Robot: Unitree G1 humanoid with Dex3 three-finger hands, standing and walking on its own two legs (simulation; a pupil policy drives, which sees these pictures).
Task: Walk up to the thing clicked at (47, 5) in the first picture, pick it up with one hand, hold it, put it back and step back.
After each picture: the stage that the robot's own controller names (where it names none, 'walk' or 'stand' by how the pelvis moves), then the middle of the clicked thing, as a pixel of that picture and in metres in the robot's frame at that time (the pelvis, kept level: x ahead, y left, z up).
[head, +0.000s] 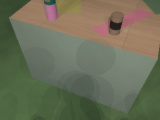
stand; out of the picture +0.95 +0.22 +0.01
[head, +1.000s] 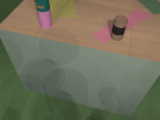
walk; (42, 5) +0.83 +0.22 +0.03
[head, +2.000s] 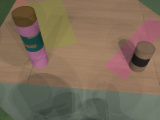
stand; (33, 41) +0.50 +0.20 +0.05
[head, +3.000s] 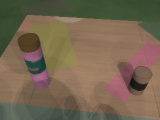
stand; (36, 64) +0.45 +0.21 +0.01
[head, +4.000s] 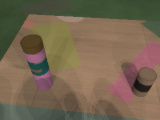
stand; (39, 65) +0.44 +0.20 +0.01
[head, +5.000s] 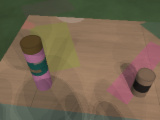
stand; (38, 66) +0.45 +0.20 +0.01
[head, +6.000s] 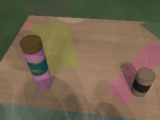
stand; (38, 66) +0.45 +0.20 +0.01
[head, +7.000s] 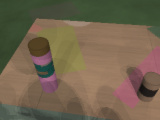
rise first; (45, 68) +0.44 +0.19 +0.01
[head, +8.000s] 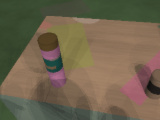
go down; (53, 63) +0.46 +0.17 +0.01
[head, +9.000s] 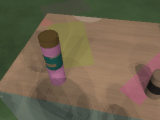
go down; (53, 60) +0.47 +0.16 +0.02
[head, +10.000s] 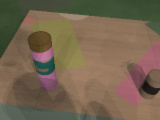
go down; (45, 64) +0.44 +0.15 +0.03
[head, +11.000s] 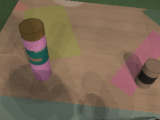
close in; (38, 54) +0.46 +0.16 +0.04
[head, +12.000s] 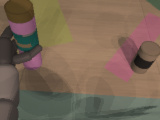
close; (27, 39) +0.48 +0.17 +0.07
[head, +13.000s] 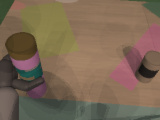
lift; (30, 70) +0.37 +0.17 +0.06
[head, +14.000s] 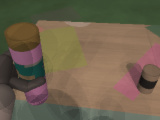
lift; (31, 70) +0.31 +0.16 +0.17
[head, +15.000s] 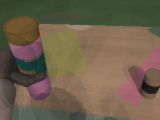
hold; (32, 65) +0.32 +0.16 +0.19
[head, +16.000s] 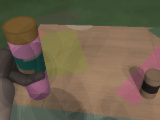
hold; (31, 64) +0.32 +0.16 +0.19
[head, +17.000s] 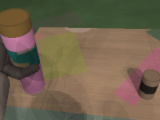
crouch; (25, 58) +0.33 +0.17 +0.21
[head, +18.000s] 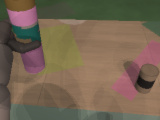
crouch; (28, 36) +0.42 +0.17 +0.20
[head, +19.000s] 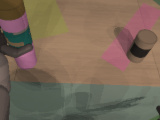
lower; (19, 37) +0.47 +0.17 +0.08
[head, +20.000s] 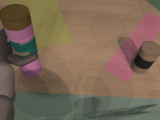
lower; (25, 47) +0.45 +0.17 +0.08
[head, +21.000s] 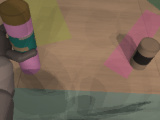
lower; (24, 43) +0.46 +0.16 +0.08
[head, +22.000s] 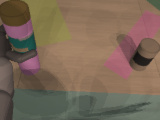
lower; (23, 43) +0.46 +0.17 +0.08
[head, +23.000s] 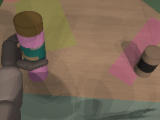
draw back; (34, 52) +0.43 +0.15 +0.07
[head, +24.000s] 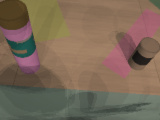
rise; (22, 44) +0.44 +0.16 +0.08
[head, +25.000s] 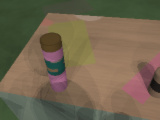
sink last; (55, 65) +0.43 +0.16 +0.04
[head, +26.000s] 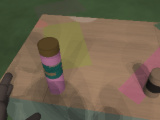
stand; (53, 69) +0.43 +0.15 +0.02
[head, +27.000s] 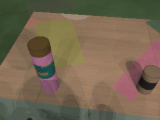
stand; (45, 68) +0.42 +0.17 +0.02
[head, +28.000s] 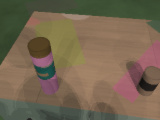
stand; (45, 69) +0.42 +0.17 +0.02
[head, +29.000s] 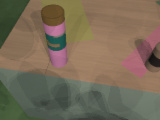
walk; (56, 40) +0.50 +0.12 +0.04
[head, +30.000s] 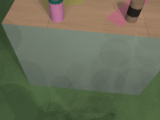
walk; out of the picture +0.77 +0.17 +0.04
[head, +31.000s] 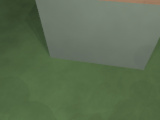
stand; out of the picture +1.15 +0.12 +0.04
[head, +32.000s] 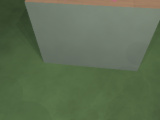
stand; out of the picture +1.12 +0.15 +0.03
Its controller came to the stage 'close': yes
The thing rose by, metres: 0.20
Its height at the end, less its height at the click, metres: +0.00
